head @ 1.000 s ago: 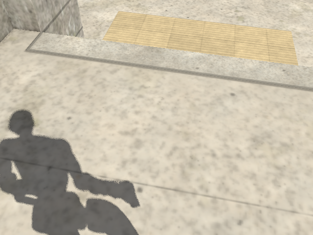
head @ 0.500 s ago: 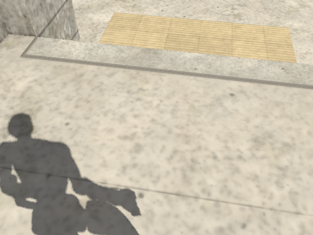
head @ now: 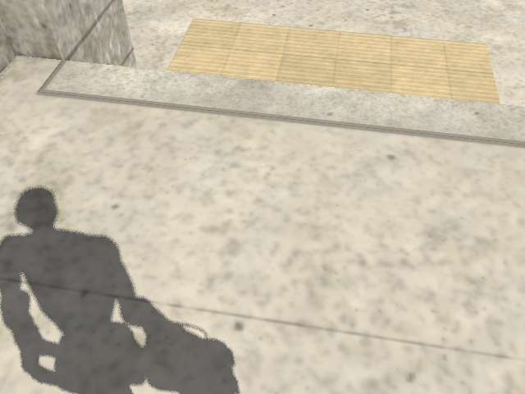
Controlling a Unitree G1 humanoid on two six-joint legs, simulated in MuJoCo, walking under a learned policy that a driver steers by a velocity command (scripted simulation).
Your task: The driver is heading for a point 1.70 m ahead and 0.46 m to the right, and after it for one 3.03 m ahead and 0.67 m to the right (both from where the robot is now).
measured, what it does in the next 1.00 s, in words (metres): stands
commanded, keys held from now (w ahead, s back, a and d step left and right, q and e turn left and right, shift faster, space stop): no key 1.00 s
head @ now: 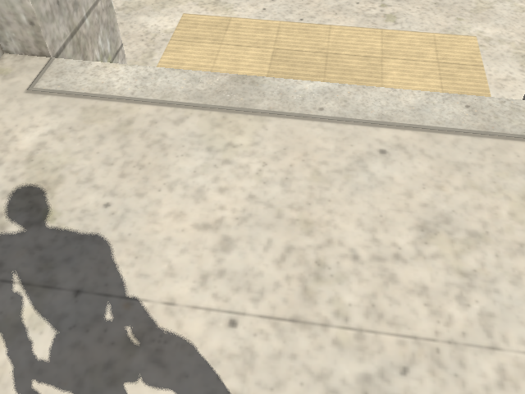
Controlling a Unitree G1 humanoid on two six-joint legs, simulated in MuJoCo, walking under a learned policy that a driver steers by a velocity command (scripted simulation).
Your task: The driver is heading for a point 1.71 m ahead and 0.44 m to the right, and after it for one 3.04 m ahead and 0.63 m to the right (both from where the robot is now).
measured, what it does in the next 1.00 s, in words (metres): walks ahead: left foot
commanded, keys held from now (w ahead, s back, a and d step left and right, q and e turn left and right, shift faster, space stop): no key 0.24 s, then w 0.72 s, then w+e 0.04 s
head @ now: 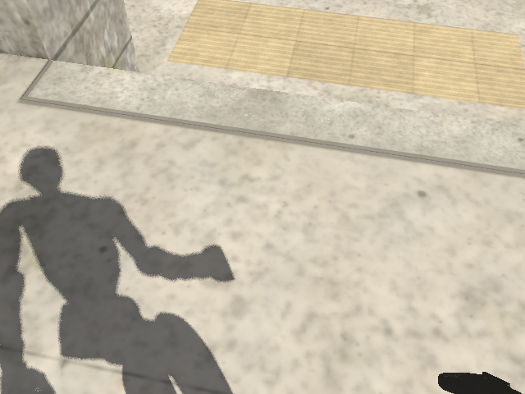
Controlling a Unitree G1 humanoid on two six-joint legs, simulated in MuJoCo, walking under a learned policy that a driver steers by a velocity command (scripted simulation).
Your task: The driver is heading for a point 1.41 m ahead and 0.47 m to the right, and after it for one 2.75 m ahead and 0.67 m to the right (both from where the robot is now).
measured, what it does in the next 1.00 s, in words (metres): walks ahead, turning right: right foot, then left foot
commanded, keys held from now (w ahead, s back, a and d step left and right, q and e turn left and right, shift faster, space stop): w+e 0.86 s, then w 0.14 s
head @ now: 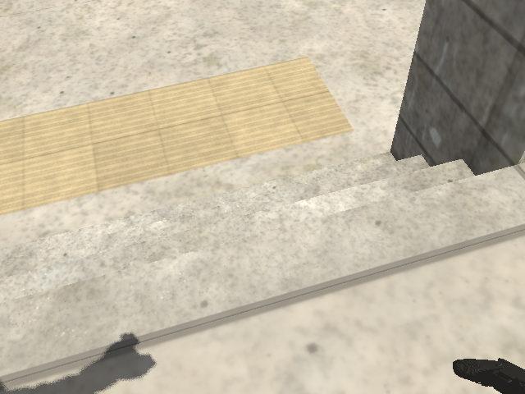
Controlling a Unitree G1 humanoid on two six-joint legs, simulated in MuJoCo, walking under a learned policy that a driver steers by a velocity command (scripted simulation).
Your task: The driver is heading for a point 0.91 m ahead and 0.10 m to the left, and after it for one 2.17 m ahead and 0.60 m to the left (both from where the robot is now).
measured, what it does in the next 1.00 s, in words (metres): walks ahead: right foot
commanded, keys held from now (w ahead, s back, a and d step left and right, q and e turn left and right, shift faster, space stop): w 0.64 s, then w+q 0.36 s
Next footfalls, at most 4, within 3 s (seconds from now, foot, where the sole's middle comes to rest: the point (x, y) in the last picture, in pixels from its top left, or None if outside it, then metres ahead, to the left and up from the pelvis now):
0.52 right None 0.42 -0.14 -0.76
1.06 left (267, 293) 0.75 0.10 -0.76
1.46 right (328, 247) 0.91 -0.07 -0.76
1.88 left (242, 248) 0.89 0.19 -0.76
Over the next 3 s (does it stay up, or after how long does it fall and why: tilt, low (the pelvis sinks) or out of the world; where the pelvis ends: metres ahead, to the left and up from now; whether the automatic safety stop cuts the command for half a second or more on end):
stays up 1.26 0.40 -0.45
